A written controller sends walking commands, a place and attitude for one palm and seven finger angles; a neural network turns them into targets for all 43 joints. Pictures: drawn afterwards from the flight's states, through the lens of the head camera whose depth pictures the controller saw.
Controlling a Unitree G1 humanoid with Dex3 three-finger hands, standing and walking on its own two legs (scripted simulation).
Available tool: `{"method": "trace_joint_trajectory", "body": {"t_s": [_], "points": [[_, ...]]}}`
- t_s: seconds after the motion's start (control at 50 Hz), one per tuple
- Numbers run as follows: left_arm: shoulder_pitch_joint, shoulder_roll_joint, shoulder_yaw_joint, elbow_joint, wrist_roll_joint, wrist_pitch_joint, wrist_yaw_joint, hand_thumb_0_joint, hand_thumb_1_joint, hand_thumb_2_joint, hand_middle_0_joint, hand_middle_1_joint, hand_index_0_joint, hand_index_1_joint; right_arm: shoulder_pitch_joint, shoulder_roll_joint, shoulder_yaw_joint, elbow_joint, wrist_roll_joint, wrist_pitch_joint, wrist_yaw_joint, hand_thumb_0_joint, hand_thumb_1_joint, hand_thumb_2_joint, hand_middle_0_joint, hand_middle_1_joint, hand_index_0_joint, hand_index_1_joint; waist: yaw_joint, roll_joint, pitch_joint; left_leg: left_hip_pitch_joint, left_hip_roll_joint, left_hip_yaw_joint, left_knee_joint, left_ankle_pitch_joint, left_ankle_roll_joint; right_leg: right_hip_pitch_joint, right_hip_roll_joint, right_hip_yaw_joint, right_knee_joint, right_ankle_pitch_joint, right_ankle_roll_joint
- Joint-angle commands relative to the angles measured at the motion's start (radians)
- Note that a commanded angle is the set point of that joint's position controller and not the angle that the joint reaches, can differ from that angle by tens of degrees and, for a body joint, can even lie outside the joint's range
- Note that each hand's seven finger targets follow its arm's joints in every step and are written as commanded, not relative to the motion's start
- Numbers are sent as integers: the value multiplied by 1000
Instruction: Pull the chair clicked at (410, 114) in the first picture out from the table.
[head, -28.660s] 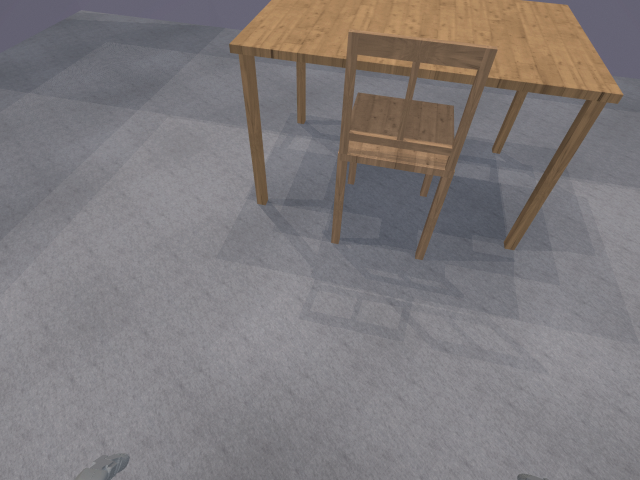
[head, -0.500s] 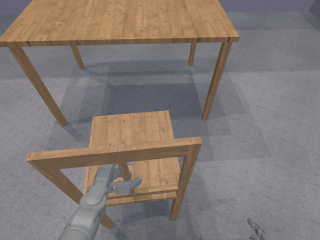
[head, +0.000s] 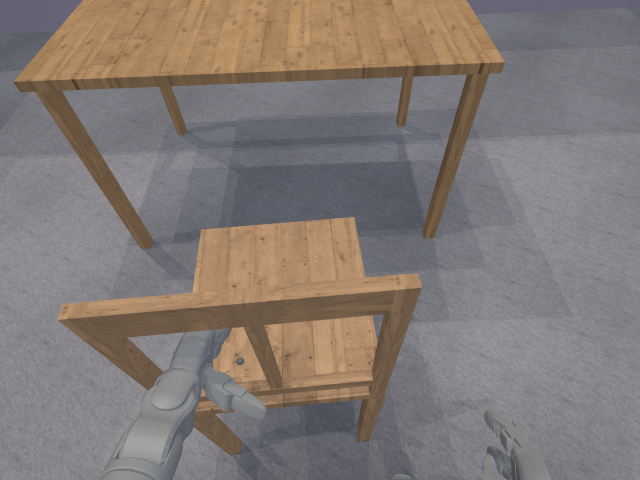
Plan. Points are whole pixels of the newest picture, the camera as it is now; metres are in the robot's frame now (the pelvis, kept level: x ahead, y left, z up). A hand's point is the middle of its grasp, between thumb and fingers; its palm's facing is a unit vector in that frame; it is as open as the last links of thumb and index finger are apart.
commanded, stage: draw the fingers out of the gap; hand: left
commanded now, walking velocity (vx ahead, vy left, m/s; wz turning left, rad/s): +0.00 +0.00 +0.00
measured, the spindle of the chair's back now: (266, 357) +0.30 +0.09 -0.07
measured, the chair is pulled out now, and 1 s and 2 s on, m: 0.57 0.57 0.57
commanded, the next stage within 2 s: draw the hand back to the body in 0.86 s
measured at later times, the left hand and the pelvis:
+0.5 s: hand (226, 426) +0.20 +0.12 -0.05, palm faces -0.16 -0.98 -0.12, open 17.5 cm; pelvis +0.00 +0.01 -0.01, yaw +2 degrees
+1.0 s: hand out of the picture +0.15 +0.12 -0.04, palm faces -0.14 -0.98 -0.12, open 17.5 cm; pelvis +0.00 +0.01 -0.03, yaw +2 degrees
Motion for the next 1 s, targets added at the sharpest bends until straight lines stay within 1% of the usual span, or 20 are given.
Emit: {"method": "trace_joint_trajectory", "body": {"t_s": [0.0,0.06,0.08,0.1,0.12,0.16,0.22,0.26,0.32,0.36,0.42,0.44,0.52,0.66,0.72,0.8,0.84,0.88,0.96,0.98], "points": [[-146,50,0,-230,-17,-24,-25,0,-550,200,0,0,0,0,-25,-134,-61,-140,4,-63,-9,0,-900,-900,200,300,200,300,-21,-87,-250,17,-41,17,-71,283,52,211,36,-33,-67,301,-21],[-140,45,-13,-284,-7,-20,-14,0,-550,200,0,0,0,0,-30,-129,-60,-151,2,-69,-12,0,-900,-900,200,300,200,300,-20,-74,-249,24,-43,13,-63,301,53,197,34,-37,-55,310,-23],[-140,219,150,-228,4,-20,-2,0,-550,200,0,0,0,0,-16,-150,-63,-134,-3,-57,-20,0,-900,-900,200,300,200,300,-3,-97,-228,-16,-44,11,-57,288,50,203,34,-31,-46,299,-24],[-102,157,99,-269,8,-25,-8,0,-550,200,0,0,0,0,-20,-135,-58,-150,-5,-55,-19,0,-900,-900,200,300,200,300,6,-87,-255,-11,-50,14,-63,296,52,225,32,-29,-40,308,-25],[-57,185,125,-291,8,-27,-1,0,-550,200,0,0,0,0,-26,-135,-61,-161,-5,-56,-21,0,-900,-900,200,300,200,300,18,-64,-259,-10,-48,13,-60,311,52,234,31,-29,-37,323,-31],[37,124,81,-355,5,-34,-1,0,-550,200,0,0,0,0,-36,-119,-58,-181,-2,-62,-15,0,-900,-900,200,300,200,300,24,-29,-283,5,-48,20,-52,340,48,241,27,-31,-26,347,-33],[168,98,44,-399,-2,-23,-14,0,-550,200,0,0,0,0,-48,-121,-62,-196,3,-68,-11,0,-900,-900,200,300,200,300,18,-33,-259,-5,-41,18,-36,353,48,226,27,-35,-27,353,-34],[187,62,-12,-441,-2,-10,-26,0,-550,200,0,0,0,0,-49,-120,-61,-205,3,-77,-9,0,-900,-900,200,300,200,300,-2,-34,-236,-11,-42,14,-24,330,49,191,28,-41,-25,330,-27],[189,103,5,-482,-4,3,-29,0,-550,200,0,0,0,0,-52,-132,-59,-207,1,-87,-21,0,-900,-900,200,300,200,300,-16,-61,-189,-41,-45,1,-14,265,53,151,32,-45,-31,257,-25],[176,86,-24,-542,1,-5,-24,0,-550,200,0,0,0,0,-47,-130,-57,-215,0,-100,-27,0,-900,-900,200,300,200,300,-23,-59,-202,-31,-49,-9,-7,252,56,130,33,-49,-20,229,-23],[210,119,2,-592,4,-15,-6,0,-550,200,0,0,0,0,-45,-128,-56,-213,-3,-115,-39,0,-900,-900,200,300,200,300,-16,-64,-212,-31,-51,-16,6,249,56,124,33,-50,-11,212,-25],[205,123,4,-628,7,-22,0,0,-550,200,0,0,0,0,-41,-125,-55,-216,-5,-120,-42,0,-900,-900,200,300,200,300,-13,-42,-242,-22,-54,-17,8,255,56,131,31,-46,-6,213,-25],[306,122,16,-598,19,-8,8,0,-550,200,0,0,0,0,-51,-116,-54,-215,-5,-117,-45,0,-900,-900,200,300,200,300,0,-46,-212,-50,-57,-21,17,250,54,122,31,-48,3,202,-28],[462,68,-57,-670,25,46,-17,0,-550,200,0,0,0,0,-81,-100,-51,-262,0,-103,-37,0,-900,-900,200,300,200,300,5,-32,-186,-73,-54,-26,19,206,53,93,30,-53,7,143,-28],[497,97,-27,-709,25,45,-6,0,-550,200,0,0,0,0,-87,-97,-54,-269,-1,-103,-46,0,-900,-900,200,300,200,300,8,-74,-168,-102,-54,-30,27,186,56,85,34,-53,7,116,-28],[539,65,-74,-786,44,23,13,0,-550,200,0,0,0,0,-72,-89,-52,-288,-2,-108,-49,0,-900,-900,200,300,200,300,1,-47,-152,-96,-56,-34,37,183,56,42,38,-58,25,97,-29],[562,86,-56,-819,52,19,23,0,-550,200,0,0,0,0,-68,-86,-56,-288,-3,-109,-51,0,-900,-900,200,300,200,300,8,-18,-175,-92,-58,-35,44,189,55,49,36,-56,33,99,-33],[606,69,-78,-821,58,19,22,0,-550,200,0,0,0,0,-69,-83,-55,-295,-1,-104,-52,0,-900,-900,200,300,200,300,4,-44,-168,-107,-58,-34,51,171,55,37,38,-56,36,82,-30],[668,76,-77,-826,61,29,16,0,-550,200,0,0,0,0,-80,-78,-56,-300,-1,-99,-55,0,-900,-900,200,300,200,300,9,-32,-159,-133,-62,-33,62,149,57,35,37,-48,37,63,-31],[579,-16,-19,-978,-88,-109,31,0,-550,200,0,0,0,0,-82,-55,-53,-297,-2,-123,-59,0,-900,-900,200,300,200,300,20,-103,-139,-166,-73,-39,101,158,47,-7,52,-70,50,78,-28]]}}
